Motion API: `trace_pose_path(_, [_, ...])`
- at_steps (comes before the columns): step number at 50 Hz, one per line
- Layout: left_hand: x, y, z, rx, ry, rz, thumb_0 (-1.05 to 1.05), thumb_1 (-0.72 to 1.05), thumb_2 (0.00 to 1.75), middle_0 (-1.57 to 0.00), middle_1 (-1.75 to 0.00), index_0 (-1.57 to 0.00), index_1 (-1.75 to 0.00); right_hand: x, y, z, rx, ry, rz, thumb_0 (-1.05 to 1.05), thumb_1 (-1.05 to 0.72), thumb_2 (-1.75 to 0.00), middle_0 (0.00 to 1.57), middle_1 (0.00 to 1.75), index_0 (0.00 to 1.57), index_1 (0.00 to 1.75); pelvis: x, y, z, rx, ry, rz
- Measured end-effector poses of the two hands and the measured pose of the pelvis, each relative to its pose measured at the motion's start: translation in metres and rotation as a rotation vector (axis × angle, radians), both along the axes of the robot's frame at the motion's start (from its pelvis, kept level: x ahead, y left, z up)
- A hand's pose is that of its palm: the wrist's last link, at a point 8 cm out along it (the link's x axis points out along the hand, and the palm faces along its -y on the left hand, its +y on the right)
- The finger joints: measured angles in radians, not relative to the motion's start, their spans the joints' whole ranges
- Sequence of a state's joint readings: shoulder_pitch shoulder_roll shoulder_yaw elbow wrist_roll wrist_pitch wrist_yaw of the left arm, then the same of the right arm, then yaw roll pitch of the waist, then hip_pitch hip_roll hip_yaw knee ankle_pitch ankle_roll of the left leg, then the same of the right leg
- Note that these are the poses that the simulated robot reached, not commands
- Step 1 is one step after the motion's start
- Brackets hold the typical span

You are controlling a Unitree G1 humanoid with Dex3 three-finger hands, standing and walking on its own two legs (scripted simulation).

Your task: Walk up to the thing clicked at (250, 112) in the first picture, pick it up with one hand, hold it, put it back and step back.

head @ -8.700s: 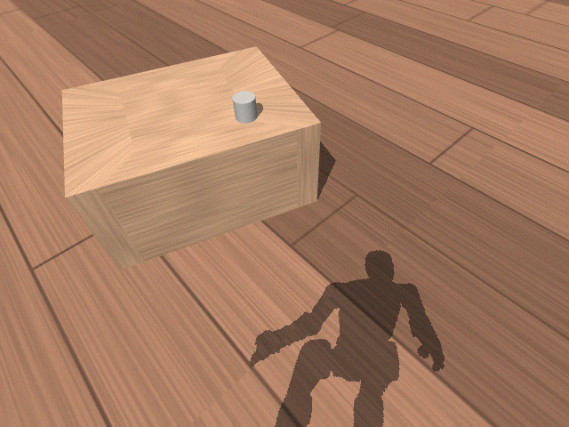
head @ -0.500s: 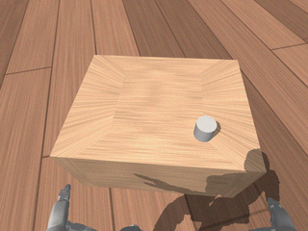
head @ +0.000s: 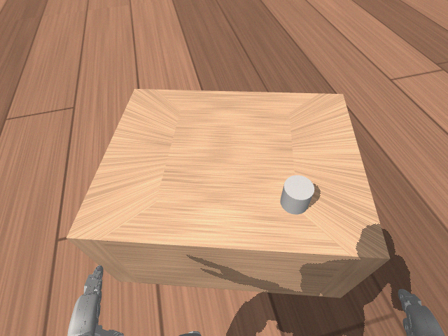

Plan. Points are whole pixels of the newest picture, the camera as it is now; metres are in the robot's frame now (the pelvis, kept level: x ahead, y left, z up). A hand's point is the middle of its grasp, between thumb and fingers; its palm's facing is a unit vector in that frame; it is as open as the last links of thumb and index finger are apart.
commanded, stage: go down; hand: right
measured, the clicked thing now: (296, 195) +0.53 -0.16 -0.24
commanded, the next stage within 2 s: approach in 1.82 s
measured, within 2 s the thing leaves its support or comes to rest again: neither
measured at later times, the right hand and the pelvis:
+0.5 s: hand (408, 272) +0.24 -0.29 -0.03, palm faces +0.19 +0.95 -0.26, open 17.4 cm; pelvis -0.02 +0.01 -0.01, yaw -1 degrees
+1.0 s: hand (427, 199) +0.35 -0.33 +0.03, palm faces +0.19 +0.98 -0.08, open 17.5 cm; pelvis -0.04 +0.00 +0.00, yaw +1 degrees
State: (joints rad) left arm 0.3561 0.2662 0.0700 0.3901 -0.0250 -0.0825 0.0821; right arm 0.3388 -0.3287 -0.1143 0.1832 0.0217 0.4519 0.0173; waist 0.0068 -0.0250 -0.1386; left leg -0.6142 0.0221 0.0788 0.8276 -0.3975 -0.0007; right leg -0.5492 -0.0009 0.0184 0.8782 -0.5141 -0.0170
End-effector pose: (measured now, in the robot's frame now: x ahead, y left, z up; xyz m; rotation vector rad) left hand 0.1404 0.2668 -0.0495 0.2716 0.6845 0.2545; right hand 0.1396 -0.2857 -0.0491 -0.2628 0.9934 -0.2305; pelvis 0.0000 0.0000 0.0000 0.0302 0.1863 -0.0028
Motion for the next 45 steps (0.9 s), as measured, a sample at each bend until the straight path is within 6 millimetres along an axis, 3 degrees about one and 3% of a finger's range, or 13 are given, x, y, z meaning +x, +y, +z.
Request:
trace_pose_path(11, [-0.002,-0.003,0.007,0.005,-0.043,-0.01,-0.01,-0.52,0.05,-0.06,-0.05,-0.05,-0.06,-0.01,-0.006,0.004,0.004,-0.022,-0.013,-0.01,0.57,-0.02,0.04,0.06,0.05,0.05,-0.004,0.003,-0.004,0.0,0.007,-0.007])
trace_pose_path(15, [-0.004,-0.005,0.009,0.01,-0.058,-0.019,-0.01,-0.53,0.05,-0.06,-0.06,-0.05,-0.06,-0.002,-0.012,0.009,-0.004,-0.068,-0.018,-0.01,0.56,-0.02,0.04,0.06,0.05,0.05,-0.008,0.004,-0.006,0.0,0.001,-0.012])
trace_pose_path(22, [-0.006,-0.011,0.01,0.015,-0.086,-0.028,-0.01,-0.53,0.05,-0.06,-0.06,-0.05,-0.06,0.047,-0.032,0.035,0.003,-0.272,-0.024,-0.01,0.53,-0.02,0.05,0.05,0.05,0.05,-0.017,0.006,-0.006,0.001,-0.01,-0.017])
trace_pose_path(28, [-0.022,-0.004,0.006,0.029,-0.072,-0.003,-0.01,-0.52,0.05,-0.06,-0.06,-0.05,-0.06,0.101,-0.056,0.059,0.034,-0.39,-0.022,-0.01,0.51,-0.01,0.06,0.05,0.06,0.04,-0.025,0.005,-0.006,0.002,-0.01,-0.011])
trace_pose_path(33, [-0.037,-0.004,0.007,0.03,-0.054,-0.001,-0.01,-0.52,0.05,-0.06,-0.06,-0.05,-0.06,0.136,-0.063,0.069,0.099,-0.433,0.002,-0.01,0.5,-0.01,0.06,0.04,0.06,0.04,-0.03,0.004,-0.003,0.0,-0.008,0.004])
trace_pose_path(39, [-0.049,-0.011,-0.002,0.016,0.003,-0.007,-0.01,-0.53,0.05,-0.06,-0.06,-0.05,-0.06,0.161,-0.069,0.078,0.134,-0.509,0.021,-0.01,0.5,-0.01,0.06,0.04,0.06,0.04,-0.034,0.001,-0.002,0.0,0.007,0.02])
trace_pose_path(45, [-0.046,-0.013,0.008,0.027,-0.01,-0.02,-0.01,-0.53,0.06,-0.06,-0.06,-0.05,-0.06,0.173,-0.085,0.088,0.144,-0.589,-0.007,-0.01,0.51,-0.01,0.06,0.04,0.05,0.04,-0.034,-0.001,0.001,0.0,0.014,0.023])
